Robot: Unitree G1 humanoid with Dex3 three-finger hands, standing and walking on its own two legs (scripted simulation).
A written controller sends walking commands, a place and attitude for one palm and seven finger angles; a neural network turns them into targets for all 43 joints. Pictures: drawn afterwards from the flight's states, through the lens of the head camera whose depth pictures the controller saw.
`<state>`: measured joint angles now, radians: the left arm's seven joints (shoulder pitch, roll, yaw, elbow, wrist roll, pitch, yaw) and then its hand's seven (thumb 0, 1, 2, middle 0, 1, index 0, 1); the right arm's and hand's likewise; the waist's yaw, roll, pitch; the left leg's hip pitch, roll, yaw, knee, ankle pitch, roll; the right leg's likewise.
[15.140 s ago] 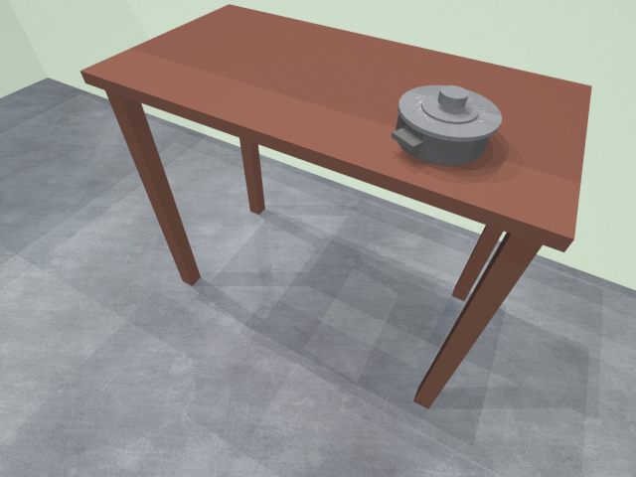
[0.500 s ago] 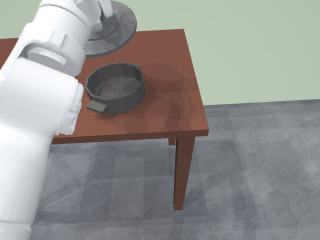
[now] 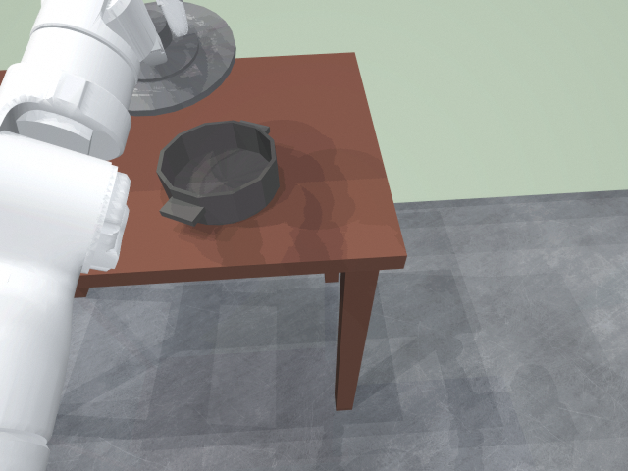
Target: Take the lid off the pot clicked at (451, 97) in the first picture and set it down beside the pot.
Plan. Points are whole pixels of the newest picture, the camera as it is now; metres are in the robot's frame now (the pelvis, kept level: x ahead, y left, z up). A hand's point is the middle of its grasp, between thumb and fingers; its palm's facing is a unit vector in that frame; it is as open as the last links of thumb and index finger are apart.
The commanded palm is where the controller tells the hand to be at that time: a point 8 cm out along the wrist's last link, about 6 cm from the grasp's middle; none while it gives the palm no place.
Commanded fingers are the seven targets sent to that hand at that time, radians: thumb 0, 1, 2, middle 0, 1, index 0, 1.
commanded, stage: move the lid sideways beside the pot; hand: left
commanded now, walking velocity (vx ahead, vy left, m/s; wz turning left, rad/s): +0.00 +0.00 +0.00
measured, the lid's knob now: (146, 32) +0.52 +0.14 +0.30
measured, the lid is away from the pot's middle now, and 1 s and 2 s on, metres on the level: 0.04 0.16 0.24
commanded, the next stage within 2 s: lower the lid onto the table in 1.92 s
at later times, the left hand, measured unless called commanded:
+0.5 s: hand (72, 41) +0.48 +0.20 +0.31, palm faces -0.20 -0.12 -0.97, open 7.1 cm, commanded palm +0.49 +0.20 +0.38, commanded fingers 0.00 0.63 0.95 -0.77 -1.12 -0.92 -1.15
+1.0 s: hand (25, 46) +0.48 +0.24 +0.31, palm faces -0.20 -0.12 -0.97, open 7.0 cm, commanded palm +0.49 +0.25 +0.38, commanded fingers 0.00 0.63 0.95 -0.77 -1.12 -0.92 -1.15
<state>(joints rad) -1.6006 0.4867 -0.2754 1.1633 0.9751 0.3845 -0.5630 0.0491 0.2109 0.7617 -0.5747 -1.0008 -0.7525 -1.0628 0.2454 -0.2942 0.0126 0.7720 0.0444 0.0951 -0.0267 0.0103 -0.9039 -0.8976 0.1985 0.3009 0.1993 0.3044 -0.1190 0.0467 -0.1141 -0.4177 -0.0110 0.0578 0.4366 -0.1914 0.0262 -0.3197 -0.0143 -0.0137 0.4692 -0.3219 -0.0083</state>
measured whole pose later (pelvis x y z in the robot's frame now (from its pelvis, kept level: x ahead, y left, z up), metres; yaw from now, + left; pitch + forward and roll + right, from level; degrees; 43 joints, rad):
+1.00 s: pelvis -0.01 +0.01 +0.00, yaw +1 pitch +10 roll +0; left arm -1.56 0.71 -0.26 1.16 1.01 0.26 -0.61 0.05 0.21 0.76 -0.57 -1.00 -0.76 -1.07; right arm 0.26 -0.30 0.02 0.77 0.08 0.12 -0.03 0.01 -0.90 -0.90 0.20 0.30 0.20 0.30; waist -0.12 0.04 -0.10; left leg -0.46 -0.01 0.04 0.47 -0.20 0.04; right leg -0.33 -0.01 -0.03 0.46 -0.31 0.00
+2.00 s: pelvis +0.00 +0.01 +0.00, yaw +1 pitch +12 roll -1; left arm -1.57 0.88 -0.23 1.21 1.03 0.19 -0.63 0.06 0.22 0.76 -0.57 -1.00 -0.76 -1.07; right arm 0.26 -0.30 0.03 0.76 0.09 0.13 -0.05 0.01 -0.90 -0.90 0.20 0.30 0.20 0.30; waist -0.12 0.04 -0.08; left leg -0.49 -0.01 0.03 0.49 -0.22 0.04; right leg -0.34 0.00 -0.04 0.43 -0.30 0.01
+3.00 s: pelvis +0.00 +0.01 -0.01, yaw +0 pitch +12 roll -1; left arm -1.48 0.86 -0.19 1.29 1.02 0.21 -0.60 0.06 0.22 0.76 -0.56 -1.00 -0.76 -1.07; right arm 0.28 -0.31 0.03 0.75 0.09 0.10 -0.05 0.01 -0.90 -0.90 0.20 0.30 0.20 0.30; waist -0.14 0.04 -0.08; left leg -0.52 0.01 0.03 0.55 -0.25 0.03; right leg -0.37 0.01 -0.03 0.48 -0.33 0.00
